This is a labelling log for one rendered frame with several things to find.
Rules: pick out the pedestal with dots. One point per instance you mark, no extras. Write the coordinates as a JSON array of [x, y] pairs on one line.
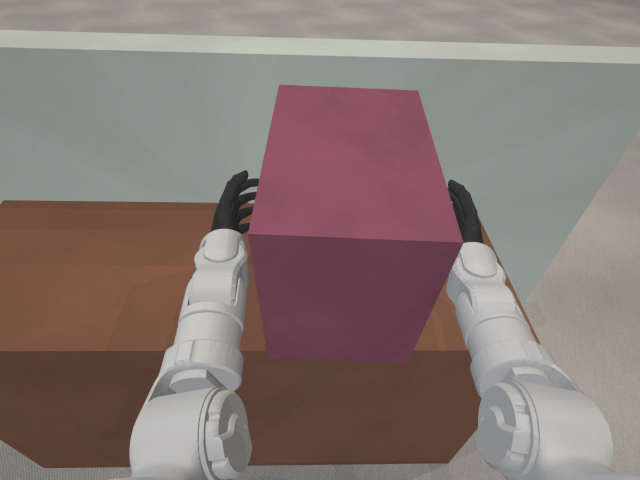
[[90, 297]]

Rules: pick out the left robot hand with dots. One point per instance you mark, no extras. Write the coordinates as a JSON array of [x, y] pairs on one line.
[[227, 214]]

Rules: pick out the carton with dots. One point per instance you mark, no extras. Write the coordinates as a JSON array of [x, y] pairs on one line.
[[353, 233]]

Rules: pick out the robot right upper arm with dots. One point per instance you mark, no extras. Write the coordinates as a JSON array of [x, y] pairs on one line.
[[530, 431]]

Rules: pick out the left robot forearm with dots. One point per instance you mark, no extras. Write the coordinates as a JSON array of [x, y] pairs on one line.
[[206, 351]]

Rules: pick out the right robot forearm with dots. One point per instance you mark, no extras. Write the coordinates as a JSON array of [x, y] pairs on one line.
[[494, 329]]

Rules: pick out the robot left upper arm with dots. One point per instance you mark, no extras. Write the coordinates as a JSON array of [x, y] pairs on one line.
[[195, 435]]

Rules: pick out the right robot hand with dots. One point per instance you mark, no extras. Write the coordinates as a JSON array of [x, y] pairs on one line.
[[466, 213]]

